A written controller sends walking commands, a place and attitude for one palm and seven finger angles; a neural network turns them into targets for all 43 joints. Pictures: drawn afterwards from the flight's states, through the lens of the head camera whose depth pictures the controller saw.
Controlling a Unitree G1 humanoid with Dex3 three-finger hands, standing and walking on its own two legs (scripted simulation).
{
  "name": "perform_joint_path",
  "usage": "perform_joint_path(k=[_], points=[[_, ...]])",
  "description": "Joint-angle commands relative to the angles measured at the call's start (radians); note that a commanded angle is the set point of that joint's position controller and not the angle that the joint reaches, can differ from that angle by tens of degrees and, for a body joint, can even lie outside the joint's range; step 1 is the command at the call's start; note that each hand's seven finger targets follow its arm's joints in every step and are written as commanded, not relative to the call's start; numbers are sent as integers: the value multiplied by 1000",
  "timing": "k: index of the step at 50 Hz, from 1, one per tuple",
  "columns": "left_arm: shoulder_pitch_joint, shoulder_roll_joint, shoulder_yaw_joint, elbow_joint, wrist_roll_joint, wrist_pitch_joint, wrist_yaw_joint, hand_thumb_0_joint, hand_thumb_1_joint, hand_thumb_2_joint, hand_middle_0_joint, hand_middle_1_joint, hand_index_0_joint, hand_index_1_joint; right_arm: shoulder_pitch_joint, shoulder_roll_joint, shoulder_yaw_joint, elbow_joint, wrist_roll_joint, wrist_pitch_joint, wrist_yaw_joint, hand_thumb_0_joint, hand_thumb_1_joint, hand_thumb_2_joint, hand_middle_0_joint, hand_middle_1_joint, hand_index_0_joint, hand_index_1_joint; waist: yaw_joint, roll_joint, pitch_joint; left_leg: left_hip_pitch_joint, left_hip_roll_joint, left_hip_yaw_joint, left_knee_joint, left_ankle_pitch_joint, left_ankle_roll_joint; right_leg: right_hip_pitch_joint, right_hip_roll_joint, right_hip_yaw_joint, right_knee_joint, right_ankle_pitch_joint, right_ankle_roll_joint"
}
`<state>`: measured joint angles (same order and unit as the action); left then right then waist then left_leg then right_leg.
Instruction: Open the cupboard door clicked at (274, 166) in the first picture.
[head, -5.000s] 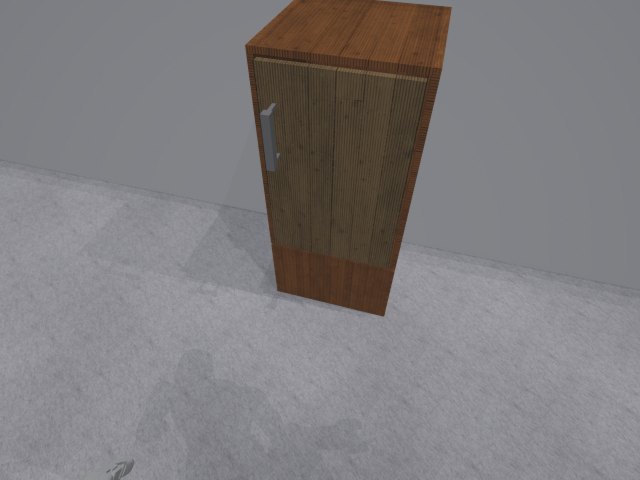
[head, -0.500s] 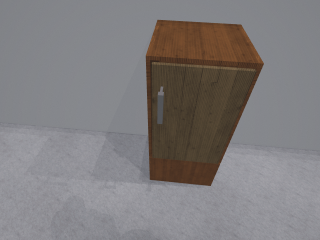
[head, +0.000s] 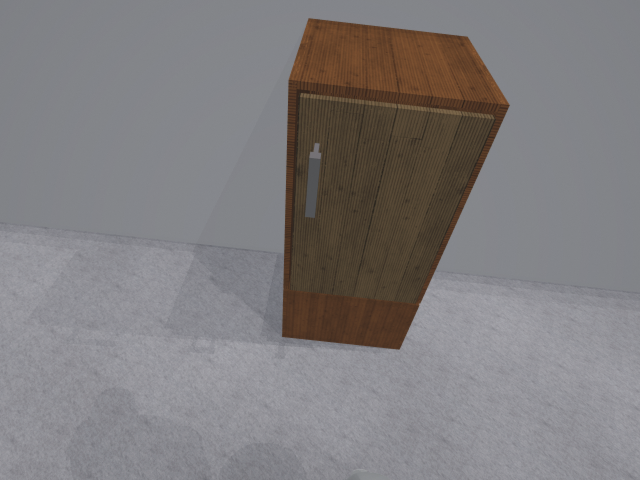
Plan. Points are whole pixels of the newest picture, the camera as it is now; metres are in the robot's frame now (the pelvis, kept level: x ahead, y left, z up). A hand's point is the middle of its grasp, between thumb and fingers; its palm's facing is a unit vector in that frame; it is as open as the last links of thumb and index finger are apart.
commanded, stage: come to a stop and stand still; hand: left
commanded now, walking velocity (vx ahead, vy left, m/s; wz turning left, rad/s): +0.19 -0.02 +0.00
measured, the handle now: (313, 180) +0.70 +0.04 -0.02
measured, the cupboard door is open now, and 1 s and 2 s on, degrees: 0 0 0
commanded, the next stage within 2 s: look again from close up in 0.18 s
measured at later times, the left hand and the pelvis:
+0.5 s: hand out of the picture +0.03 +0.19 -0.15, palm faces +0.08 -0.99 -0.15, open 7.2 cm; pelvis +0.03 +0.02 +0.03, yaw +2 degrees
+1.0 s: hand out of the picture +0.04 +0.19 -0.15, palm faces +0.03 -0.99 -0.17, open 7.3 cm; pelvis +0.05 +0.02 +0.03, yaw +1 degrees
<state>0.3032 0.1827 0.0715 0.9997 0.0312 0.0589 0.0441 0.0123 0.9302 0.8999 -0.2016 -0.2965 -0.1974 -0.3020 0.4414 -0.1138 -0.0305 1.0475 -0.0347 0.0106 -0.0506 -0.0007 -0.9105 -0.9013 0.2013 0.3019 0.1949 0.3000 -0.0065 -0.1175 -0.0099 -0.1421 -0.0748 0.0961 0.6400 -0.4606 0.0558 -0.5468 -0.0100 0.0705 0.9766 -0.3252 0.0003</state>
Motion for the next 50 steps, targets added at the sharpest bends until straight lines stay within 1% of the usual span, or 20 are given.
perform_joint_path(k=[1, 3, 4, 5, 6, 7, 8, 10, 12, 14, 15, 16, 17, 18, 20, 26, 28, 42, 47, 50], points=[[-20, 3, -18, -79, -6, -40, -31, 0, 900, 900, -200, -300, -200, -300, -64, -135, -1, -71, -9, -52, -4, 0, -900, -900, 200, 300, 200, 300, 42, 124, 265, -268, 348, -380, -388, 234, 156, 86, -35, -24, -128, -72, -31], [12, -10, -24, -61, -9, -59, -38, 0, 900, 900, -200, -300, -200, -300, -11, -149, 2, -40, -5, -48, -2, 0, -900, -900, 200, 300, 200, 300, 41, 138, 176, -195, 293, -300, -301, 262, 117, 241, 8, -87, -353, -79, -31], [52, -7, -25, -48, -11, -72, -38, 0, 900, 900, -200, -300, -200, -300, 13, -143, 5, -32, 1, -48, 0, 0, -900, -900, 200, 300, 200, 300, 50, 118, 126, -183, 255, -260, -229, 278, 92, 332, 14, -75, -467, 0, -38], [89, 22, -22, -30, -11, -84, -33, 0, 900, 900, -200, -300, -200, -300, 37, -113, 11, -33, 12, -52, 4, 0, -900, -900, 200, 300, 200, 300, 53, 49, 93, -277, 197, -210, -117, 270, 60, 478, -54, 57, -523, 90, -72], [162, 70, -15, -6, -9, -95, -24, 0, 900, 900, -200, -300, -200, -300, 43, -77, 19, -43, 21, -60, 8, 0, -900, -900, 200, 300, 200, 300, 67, -100, 37, -390, 92, -84, 56, 125, 11, 598, -216, 279, -581, 215, -139], [176, 107, -17, -1, -17, -96, -20, 0, 900, 900, -200, -300, -200, -300, 27, -73, 17, -54, 23, -54, 11, 0, -900, -900, 200, 300, 200, 300, 55, -134, 13, -407, 60, -52, 184, -104, -18, 580, -334, 378, -674, 273, -222], [129, 97, -16, -14, -17, -101, -13, 0, 900, 900, -200, -300, -200, -300, 2, -85, 15, -53, 22, -46, 13, 0, -900, -900, 200, 300, 200, 300, 46, -95, 19, -385, 95, -103, 231, -123, -26, 512, -328, 379, -704, 267, -257], [17, 86, -19, -44, -14, -94, -6, 0, 900, 900, -200, -300, -200, -300, 3, -69, 15, -33, 26, -38, 20, 0, -900, -900, 200, 300, 200, 300, 4, -14, 46, -295, 115, -99, 181, -52, -33, 391, -273, 255, -709, 235, -244], [-30, 94, -19, -53, -15, -85, -12, 0, 900, 900, -200, -300, -200, -300, 41, -32, 22, -5, 26, -32, 28, 0, -900, -900, 200, 300, 200, 300, -24, 2, 43, -146, 88, -53, -7, 89, -41, 291, -179, 104, -687, 171, -184], [-32, 75, -19, -43, -21, -79, -16, 0, 900, 900, -200, -300, -200, -300, 62, -24, 26, 14, 23, -36, 25, 0, -900, -900, 200, 300, 200, 300, -29, 26, 57, -9, 73, -50, -190, 249, -53, 208, -114, 48, -644, 28, -116], [-25, 60, -25, -39, -20, -76, -19, 0, 900, 900, -200, -300, -200, -300, 55, -41, 23, 14, 21, -41, 23, 0, -900, -900, 200, 300, 200, 300, -23, 96, 71, 13, 98, -84, -229, 271, -51, 179, -87, 30, -601, 9, -90], [-7, 40, -32, -35, -25, -72, -23, 0, 900, 900, -200, -300, -200, -300, 40, -78, 19, 7, 15, -48, 20, 0, -900, -900, 200, 300, 200, 300, -8, 200, 86, -38, 174, -179, -281, 267, -30, 175, -46, 7, -564, -2, -64], [15, 26, -35, -34, -26, -70, -26, 0, 900, 900, -200, -300, -200, -300, 2, -115, 15, -11, 12, -49, 15, 0, -900, -900, 200, 300, 200, 300, 13, 245, 106, -137, 251, -263, -349, 184, 3, 242, -15, -29, -546, 6, -43], [28, 17, -37, -29, -23, -74, -26, 0, 900, 900, -200, -300, -200, -300, -39, -134, 11, -29, 11, -46, 13, 0, -900, -900, 200, 300, 200, 300, 26, 211, 105, -211, 267, -277, -366, 113, 19, 324, -10, -40, -548, 40, -38], [34, 23, -42, -2, -15, -70, -27, 0, 900, 900, -200, -300, -200, -300, -92, -128, 13, -27, 17, -50, 13, 0, -900, -900, 200, 300, 200, 300, 35, 240, 140, -236, 234, -247, -383, 141, 10, 360, -28, -34, -542, 111, -36], [61, 28, -60, 48, -21, -86, -23, 0, 900, 900, -200, -300, -200, -300, -85, -133, 21, -7, 26, -60, 5, 0, -900, -900, 200, 300, 200, 300, 12, 120, 10, -16, 200, -163, -282, 505, -3, 370, -71, -13, -584, 274, -27], [66, 30, -64, 58, -22, -88, -20, 0, 900, 900, -200, -300, -200, -300, -92, -141, 21, -1, 27, -60, 4, 0, -900, -900, 200, 300, 200, 300, 6, 114, -6, 28, 197, -150, -266, 565, -6, 367, -78, -11, -585, 307, -25], [76, 31, -70, 93, -20, -78, -11, 0, 900, 900, -200, -300, -200, -300, -128, -141, 28, 39, 25, -52, -1, 0, -900, -900, 200, 300, 200, 300, 11, 108, 58, 25, 186, -143, -285, 557, -8, 375, -85, -9, -588, 308, -24], [72, 25, -57, 79, -9, -57, -27, 0, 900, 900, -200, -300, -200, -300, -102, -175, 10, 48, 14, -42, -4, 0, -900, -900, 200, 300, 200, 300, 1, 142, 112, 2, 259, -221, -357, 271, 31, 281, -34, -72, -503, 67, -25], [26, 29, -44, 34, 2, -46, -40, 0, 900, 900, -200, -300, -200, -300, -54, -215, -12, 45, 7, -34, -14, 0, -900, -900, 200, 300, 200, 300, -23, 204, 137, 50, 369, -352, -384, 292, 114, 127, -4, -110, -336, -82, -24]])
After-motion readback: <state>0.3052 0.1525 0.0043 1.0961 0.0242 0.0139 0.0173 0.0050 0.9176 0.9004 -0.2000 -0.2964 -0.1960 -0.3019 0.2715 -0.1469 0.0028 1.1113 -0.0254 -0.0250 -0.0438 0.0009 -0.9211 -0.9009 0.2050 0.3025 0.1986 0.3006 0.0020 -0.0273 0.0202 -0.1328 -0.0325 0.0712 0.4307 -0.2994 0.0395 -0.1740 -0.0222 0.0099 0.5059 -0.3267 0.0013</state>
